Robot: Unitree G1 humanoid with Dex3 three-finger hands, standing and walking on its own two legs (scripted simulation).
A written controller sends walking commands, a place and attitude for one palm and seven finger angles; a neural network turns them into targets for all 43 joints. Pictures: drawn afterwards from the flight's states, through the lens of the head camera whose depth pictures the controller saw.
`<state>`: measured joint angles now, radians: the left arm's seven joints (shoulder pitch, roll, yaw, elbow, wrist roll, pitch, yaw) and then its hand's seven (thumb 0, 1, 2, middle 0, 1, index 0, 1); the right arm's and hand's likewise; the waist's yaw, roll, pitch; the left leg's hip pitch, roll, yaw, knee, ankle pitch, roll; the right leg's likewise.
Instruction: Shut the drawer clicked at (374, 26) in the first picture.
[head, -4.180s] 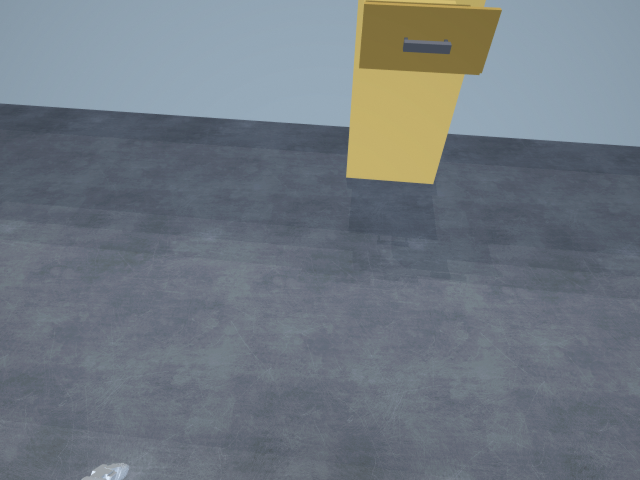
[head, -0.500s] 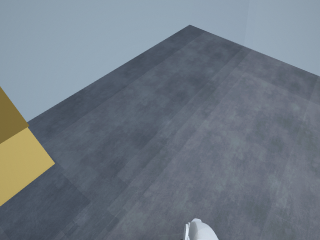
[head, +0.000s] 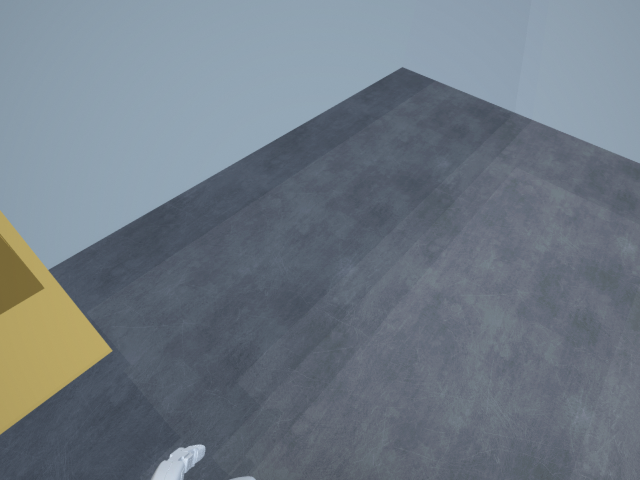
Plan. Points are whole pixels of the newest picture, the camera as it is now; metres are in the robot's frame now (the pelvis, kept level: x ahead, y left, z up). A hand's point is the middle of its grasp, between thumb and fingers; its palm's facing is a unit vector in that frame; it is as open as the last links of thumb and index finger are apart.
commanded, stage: turn to face it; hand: left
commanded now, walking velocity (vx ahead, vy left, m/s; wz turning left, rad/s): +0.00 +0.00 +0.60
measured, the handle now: out of the picture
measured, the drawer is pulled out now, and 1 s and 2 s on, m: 0.30 0.30 0.30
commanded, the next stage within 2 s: take the last steps up to it in 1.30 s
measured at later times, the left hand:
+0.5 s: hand out of the picture +0.03 +0.22 -0.14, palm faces +0.29 -0.91 -0.30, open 7.4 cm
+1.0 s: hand out of the picture -0.15 +0.17 -0.17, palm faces +0.59 -0.76 -0.26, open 7.4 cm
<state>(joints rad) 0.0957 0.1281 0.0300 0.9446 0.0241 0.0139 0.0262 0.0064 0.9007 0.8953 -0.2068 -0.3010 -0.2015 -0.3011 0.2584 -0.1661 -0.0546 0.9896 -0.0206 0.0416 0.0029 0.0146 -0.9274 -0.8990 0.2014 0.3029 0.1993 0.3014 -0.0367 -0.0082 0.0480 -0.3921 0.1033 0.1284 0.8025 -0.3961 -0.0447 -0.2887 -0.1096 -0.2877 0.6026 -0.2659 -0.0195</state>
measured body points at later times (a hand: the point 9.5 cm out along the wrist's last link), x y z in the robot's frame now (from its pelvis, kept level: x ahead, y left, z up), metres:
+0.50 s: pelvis -0.01 -0.02 +0.01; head +0.02 -0.02 +0.46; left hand +0.01 +0.27 -0.12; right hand +0.12 -0.25 -0.14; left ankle +0.04 +0.10 -0.72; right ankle +0.01 -0.16 -0.70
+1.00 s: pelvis -0.05 -0.03 +0.00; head -0.03 +0.01 +0.45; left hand -0.18 +0.21 -0.15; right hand +0.19 -0.18 -0.12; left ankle -0.12 +0.06 -0.73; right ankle +0.01 -0.15 -0.70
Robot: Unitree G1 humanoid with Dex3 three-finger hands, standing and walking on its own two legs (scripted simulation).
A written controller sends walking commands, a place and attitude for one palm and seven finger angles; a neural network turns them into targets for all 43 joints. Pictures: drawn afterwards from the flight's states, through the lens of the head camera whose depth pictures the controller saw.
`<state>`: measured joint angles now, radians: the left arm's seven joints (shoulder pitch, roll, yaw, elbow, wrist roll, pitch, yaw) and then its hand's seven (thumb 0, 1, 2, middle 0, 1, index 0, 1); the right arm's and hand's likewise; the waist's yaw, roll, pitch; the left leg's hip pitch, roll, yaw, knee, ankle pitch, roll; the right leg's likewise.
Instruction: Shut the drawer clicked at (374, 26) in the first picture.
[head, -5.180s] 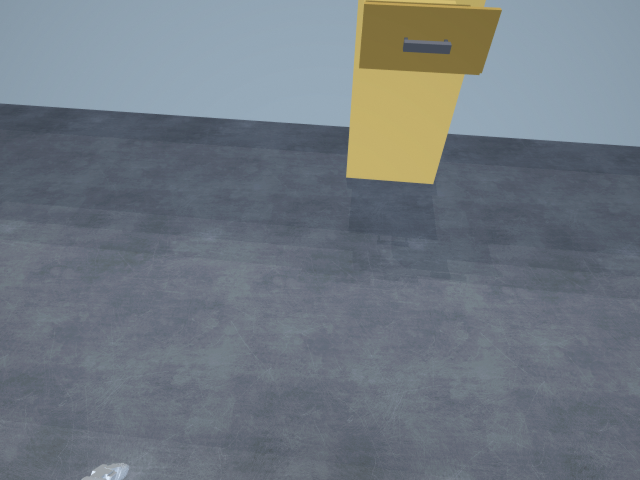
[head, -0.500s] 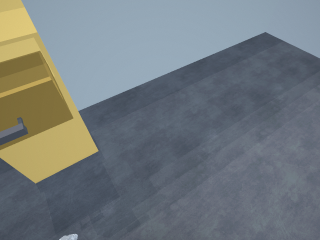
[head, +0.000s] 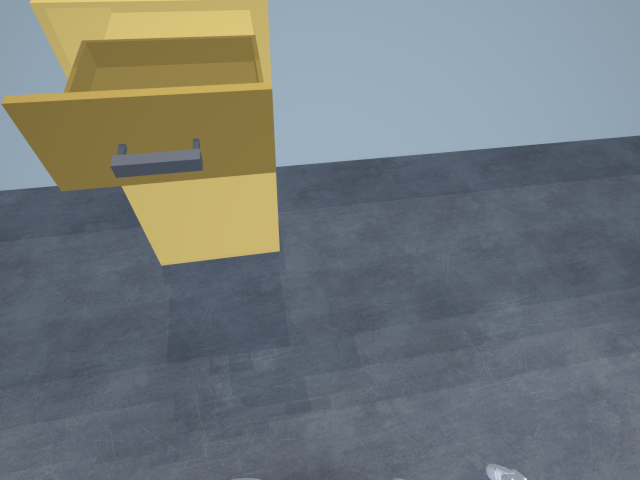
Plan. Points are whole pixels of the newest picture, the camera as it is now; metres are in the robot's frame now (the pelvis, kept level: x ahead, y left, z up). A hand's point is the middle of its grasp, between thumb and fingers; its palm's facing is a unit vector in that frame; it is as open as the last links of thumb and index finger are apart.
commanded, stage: turn to face it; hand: left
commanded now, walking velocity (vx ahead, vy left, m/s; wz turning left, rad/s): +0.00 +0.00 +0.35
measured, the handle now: (159, 154) +0.56 +0.32 +0.03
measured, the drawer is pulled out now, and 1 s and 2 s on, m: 0.30 0.30 0.30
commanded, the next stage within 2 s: take the last steps up to it in 0.30 s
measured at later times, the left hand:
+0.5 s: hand out of the picture +0.02 +0.17 -0.14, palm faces +0.20 -0.94 -0.26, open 7.4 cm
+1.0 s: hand out of the picture +0.02 +0.23 -0.16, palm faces +0.26 -0.95 -0.17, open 7.4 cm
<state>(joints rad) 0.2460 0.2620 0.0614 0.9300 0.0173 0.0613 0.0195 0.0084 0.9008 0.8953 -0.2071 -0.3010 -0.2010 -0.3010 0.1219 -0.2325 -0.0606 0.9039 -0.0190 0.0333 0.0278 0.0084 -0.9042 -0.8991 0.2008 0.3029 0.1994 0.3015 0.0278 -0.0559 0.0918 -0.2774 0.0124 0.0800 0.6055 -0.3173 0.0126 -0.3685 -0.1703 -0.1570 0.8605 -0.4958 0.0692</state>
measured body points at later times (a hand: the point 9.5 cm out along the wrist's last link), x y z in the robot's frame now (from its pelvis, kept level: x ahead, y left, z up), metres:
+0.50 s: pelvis -0.01 -0.02 +0.01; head +0.01 -0.05 +0.46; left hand +0.01 +0.22 -0.11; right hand +0.09 -0.26 -0.15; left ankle -0.06 +0.11 -0.65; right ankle +0.01 -0.12 -0.73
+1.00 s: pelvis +0.05 +0.04 +0.02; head +0.06 +0.06 +0.47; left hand +0.00 +0.28 -0.14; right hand +0.07 -0.18 -0.13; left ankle -0.03 +0.12 -0.73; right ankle +0.13 -0.09 -0.65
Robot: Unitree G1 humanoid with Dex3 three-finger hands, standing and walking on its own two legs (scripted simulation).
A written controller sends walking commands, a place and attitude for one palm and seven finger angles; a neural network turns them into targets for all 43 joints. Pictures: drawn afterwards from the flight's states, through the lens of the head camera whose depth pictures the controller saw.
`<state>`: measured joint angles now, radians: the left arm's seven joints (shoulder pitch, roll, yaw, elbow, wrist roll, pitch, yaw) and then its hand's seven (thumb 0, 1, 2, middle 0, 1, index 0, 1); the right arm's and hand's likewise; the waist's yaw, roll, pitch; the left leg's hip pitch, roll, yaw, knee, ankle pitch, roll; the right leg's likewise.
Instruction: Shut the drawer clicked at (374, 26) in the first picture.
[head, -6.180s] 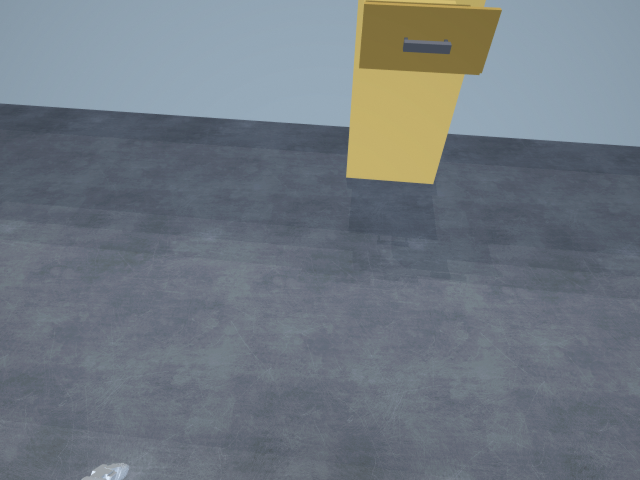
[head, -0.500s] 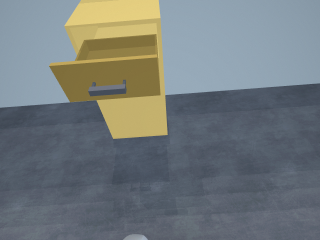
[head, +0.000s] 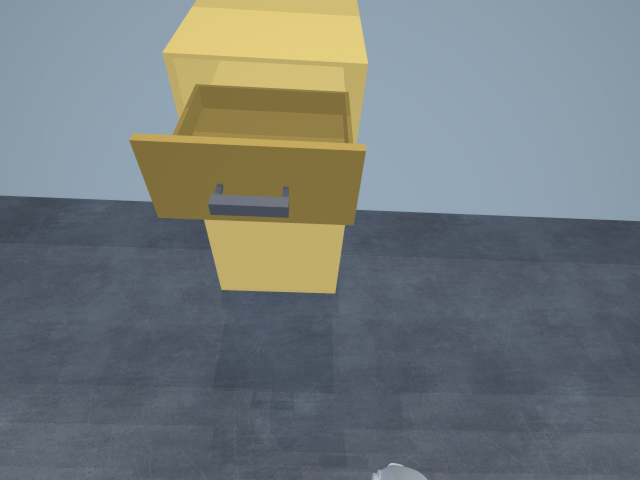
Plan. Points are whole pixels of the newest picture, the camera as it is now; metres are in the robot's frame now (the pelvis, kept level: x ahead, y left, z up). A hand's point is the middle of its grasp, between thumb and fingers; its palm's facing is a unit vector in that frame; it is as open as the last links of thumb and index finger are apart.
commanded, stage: take the last steps up to it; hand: left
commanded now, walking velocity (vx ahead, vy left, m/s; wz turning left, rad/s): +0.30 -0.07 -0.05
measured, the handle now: (251, 198) +0.55 +0.16 +0.01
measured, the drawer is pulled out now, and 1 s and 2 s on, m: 0.30 0.30 0.30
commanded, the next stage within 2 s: come to a stop and stand still in 0.54 s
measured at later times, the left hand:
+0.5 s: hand (247, 437) +0.21 +0.12 -0.17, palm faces +0.04 -0.97 -0.22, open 7.2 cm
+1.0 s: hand (248, 420) +0.24 +0.13 -0.19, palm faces +0.07 -0.97 -0.21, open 7.4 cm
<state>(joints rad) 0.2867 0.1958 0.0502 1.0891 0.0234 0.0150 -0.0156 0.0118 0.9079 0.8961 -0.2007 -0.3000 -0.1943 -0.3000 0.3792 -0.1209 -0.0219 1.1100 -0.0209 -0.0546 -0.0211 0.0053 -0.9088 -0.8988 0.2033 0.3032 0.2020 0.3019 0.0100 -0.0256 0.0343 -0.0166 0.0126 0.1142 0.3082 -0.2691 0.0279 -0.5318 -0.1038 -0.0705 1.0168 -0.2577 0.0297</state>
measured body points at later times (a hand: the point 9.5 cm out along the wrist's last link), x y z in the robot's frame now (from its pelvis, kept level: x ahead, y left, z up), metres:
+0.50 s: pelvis +0.17 -0.06 -0.01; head +0.17 -0.07 +0.44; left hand +0.21 +0.17 -0.16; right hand +0.20 -0.30 -0.16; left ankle +0.20 +0.07 -0.70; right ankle +0.19 -0.15 -0.75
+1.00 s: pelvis +0.23 -0.06 -0.01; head +0.26 -0.05 +0.44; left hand +0.24 +0.18 -0.17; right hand +0.31 -0.29 -0.15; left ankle +0.27 +0.05 -0.75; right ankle +0.21 -0.20 -0.70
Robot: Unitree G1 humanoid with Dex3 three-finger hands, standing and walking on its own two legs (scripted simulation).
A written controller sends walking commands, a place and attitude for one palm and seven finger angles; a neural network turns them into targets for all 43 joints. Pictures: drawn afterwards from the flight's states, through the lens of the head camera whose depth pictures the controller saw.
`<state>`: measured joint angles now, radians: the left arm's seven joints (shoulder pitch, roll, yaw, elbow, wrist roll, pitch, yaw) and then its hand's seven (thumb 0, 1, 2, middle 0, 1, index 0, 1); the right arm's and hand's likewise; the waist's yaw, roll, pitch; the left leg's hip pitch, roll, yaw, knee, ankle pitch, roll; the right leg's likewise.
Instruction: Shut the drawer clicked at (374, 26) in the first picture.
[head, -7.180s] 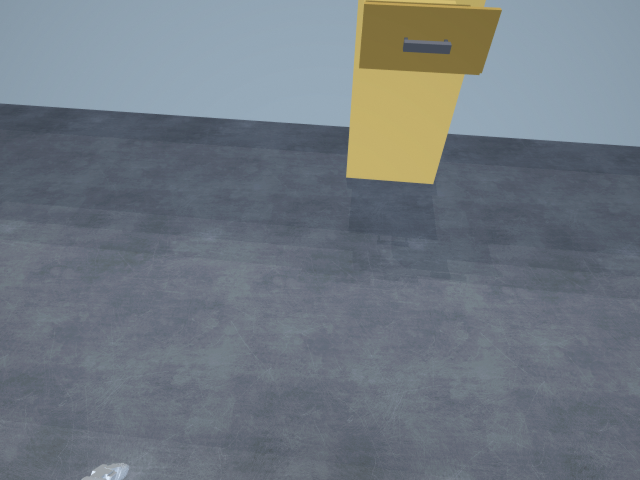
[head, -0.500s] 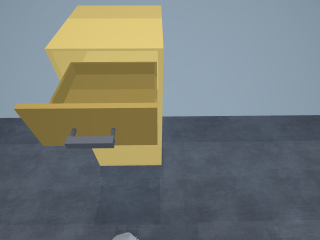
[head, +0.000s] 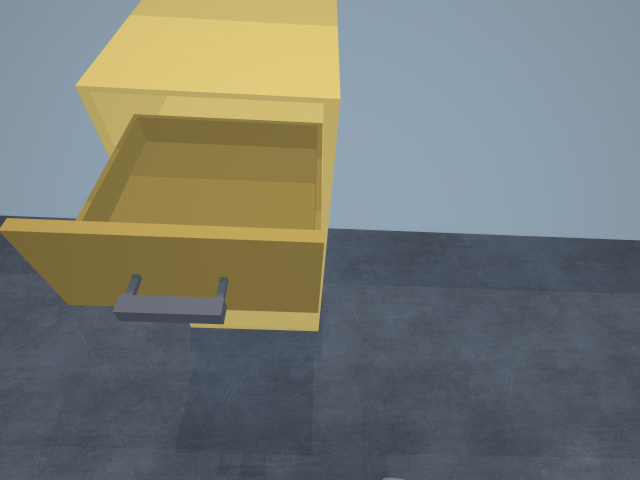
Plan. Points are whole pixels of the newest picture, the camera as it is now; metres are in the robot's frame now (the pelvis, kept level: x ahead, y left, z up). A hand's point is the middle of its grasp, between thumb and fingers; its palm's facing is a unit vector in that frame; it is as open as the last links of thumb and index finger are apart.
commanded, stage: come to a stop and stand still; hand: left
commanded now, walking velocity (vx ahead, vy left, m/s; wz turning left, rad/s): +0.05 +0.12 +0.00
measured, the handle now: (175, 295) +0.33 +0.23 +0.01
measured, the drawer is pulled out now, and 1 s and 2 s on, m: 0.30 0.30 0.30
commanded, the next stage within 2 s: look again from close up in 0.92 s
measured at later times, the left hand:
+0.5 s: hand out of the picture -0.03 +0.16 -0.15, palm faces +0.10 -0.95 -0.29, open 7.4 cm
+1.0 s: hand out of the picture -0.06 +0.16 -0.18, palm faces +0.04 -0.98 -0.17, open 7.4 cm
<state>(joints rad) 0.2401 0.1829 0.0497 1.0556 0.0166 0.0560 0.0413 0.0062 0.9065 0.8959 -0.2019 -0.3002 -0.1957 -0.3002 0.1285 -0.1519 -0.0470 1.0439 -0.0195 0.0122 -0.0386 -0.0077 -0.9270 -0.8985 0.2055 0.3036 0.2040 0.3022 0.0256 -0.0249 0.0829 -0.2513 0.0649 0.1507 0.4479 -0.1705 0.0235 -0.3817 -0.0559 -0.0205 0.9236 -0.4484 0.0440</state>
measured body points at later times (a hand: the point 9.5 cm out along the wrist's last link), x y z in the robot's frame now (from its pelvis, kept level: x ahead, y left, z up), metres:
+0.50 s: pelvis -0.04 -0.04 +0.01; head -0.02 -0.06 +0.45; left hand -0.03 +0.21 -0.13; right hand +0.00 -0.28 -0.16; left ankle -0.07 +0.12 -0.70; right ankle -0.01 -0.15 -0.74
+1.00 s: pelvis -0.05 +0.00 +0.00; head -0.04 +0.00 +0.45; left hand -0.06 +0.21 -0.16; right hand -0.05 -0.22 -0.16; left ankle -0.07 +0.12 -0.74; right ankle -0.03 -0.14 -0.74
